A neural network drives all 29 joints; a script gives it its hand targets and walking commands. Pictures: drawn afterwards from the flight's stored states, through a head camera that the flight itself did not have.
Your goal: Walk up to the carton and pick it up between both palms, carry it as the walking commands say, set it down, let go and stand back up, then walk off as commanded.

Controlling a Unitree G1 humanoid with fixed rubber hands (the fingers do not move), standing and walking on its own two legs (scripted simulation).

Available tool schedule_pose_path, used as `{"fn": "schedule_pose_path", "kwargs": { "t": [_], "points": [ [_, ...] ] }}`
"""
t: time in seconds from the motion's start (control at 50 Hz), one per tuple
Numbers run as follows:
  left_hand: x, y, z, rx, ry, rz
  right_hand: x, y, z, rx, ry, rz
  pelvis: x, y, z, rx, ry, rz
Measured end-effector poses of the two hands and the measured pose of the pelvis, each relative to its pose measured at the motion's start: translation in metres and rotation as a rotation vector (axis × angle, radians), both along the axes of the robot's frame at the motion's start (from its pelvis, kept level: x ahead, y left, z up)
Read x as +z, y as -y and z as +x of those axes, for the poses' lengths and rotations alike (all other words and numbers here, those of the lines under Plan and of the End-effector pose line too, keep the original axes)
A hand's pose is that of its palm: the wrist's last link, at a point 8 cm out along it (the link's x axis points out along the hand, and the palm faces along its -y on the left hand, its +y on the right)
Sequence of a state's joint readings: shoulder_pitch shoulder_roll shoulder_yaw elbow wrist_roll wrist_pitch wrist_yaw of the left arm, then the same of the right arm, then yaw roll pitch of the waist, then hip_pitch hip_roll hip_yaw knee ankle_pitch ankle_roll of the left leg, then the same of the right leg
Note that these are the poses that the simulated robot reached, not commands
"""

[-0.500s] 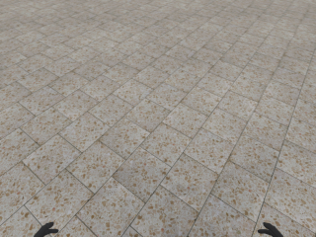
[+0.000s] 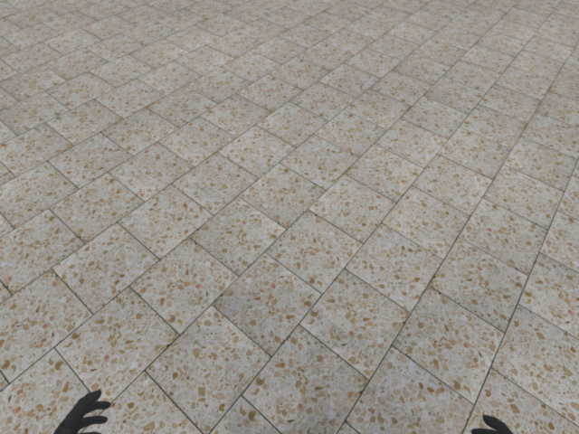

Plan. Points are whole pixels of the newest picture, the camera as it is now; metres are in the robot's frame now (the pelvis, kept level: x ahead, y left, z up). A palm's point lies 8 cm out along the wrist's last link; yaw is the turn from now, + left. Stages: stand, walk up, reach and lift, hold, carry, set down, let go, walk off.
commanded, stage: walk up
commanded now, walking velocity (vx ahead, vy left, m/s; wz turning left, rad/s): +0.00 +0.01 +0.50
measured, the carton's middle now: out of the picture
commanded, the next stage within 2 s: none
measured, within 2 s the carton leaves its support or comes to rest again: neither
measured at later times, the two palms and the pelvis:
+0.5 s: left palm out of the picture +0.00 +0.34 -0.12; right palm (413, 397) +0.18 -0.18 -0.09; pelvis -0.02 +0.05 +0.00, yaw +16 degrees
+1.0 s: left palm out of the picture -0.13 +0.32 -0.13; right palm (347, 361) +0.23 -0.09 -0.11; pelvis -0.03 +0.05 -0.01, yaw +33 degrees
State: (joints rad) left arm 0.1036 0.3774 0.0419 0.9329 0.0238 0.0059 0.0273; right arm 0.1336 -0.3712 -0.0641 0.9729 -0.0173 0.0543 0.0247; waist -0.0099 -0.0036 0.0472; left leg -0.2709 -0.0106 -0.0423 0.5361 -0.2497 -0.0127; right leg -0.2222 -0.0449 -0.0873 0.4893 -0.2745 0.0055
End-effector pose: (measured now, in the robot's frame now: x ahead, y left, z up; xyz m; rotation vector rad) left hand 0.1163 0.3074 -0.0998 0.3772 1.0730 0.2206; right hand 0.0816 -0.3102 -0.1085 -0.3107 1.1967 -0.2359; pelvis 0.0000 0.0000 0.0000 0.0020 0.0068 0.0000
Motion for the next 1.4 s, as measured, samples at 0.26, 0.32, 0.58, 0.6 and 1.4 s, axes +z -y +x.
{"fn": "schedule_pose_path", "kwargs": {
  "t": [0.26, 0.32, 0.58, 0.6, 1.4],
  "points": [
    [-0.05, -0.017, -0.112, 0.213, -0.132, -0.13, -0.005, -0.102, 0.087, 0.251, 0.101, 0.061, -0.016, -0.039, -0.01, 0.165, 0.009, -0.01],
    [-0.049, -0.023, -0.118, 0.248, -0.114, -0.143, 0.003, -0.117, 0.093, 0.295, 0.113, 0.039, -0.013, -0.046, -0.014, 0.196, 0.006, -0.018],
    [-0.007, -0.034, -0.11, 0.311, 0.036, -0.088, 0.008, -0.126, 0.094, 0.375, 0.121, 0.071, 0.0, -0.043, -0.016, 0.321, -0.006, -0.015],
    [-0.004, -0.032, -0.109, 0.317, 0.049, -0.077, 0.006, -0.124, 0.094, 0.381, 0.117, 0.078, 0.0, -0.04, -0.015, 0.332, -0.008, -0.01],
    [0.001, -0.01, -0.237, 0.725, 0.108, -0.034, -0.013, -0.216, 0.143, 0.768, 0.084, 0.147, -0.007, -0.038, -0.033, 0.76, -0.002, 0.003]
  ]
}}
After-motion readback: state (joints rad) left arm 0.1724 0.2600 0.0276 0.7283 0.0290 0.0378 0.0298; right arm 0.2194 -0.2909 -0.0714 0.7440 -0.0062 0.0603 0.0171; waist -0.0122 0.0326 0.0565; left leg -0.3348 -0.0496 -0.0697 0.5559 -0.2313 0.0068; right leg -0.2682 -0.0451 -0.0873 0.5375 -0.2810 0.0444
